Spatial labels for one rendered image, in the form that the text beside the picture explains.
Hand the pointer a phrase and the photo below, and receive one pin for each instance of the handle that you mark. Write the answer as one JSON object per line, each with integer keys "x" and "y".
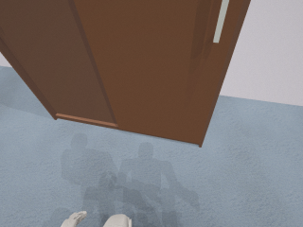
{"x": 219, "y": 26}

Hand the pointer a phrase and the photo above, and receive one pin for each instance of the robot left thigh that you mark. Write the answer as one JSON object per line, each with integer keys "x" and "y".
{"x": 118, "y": 220}

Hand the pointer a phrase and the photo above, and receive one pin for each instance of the left robot hand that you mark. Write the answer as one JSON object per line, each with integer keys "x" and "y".
{"x": 74, "y": 219}

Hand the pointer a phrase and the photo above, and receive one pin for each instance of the wardrobe door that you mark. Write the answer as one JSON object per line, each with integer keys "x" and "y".
{"x": 48, "y": 39}
{"x": 157, "y": 60}

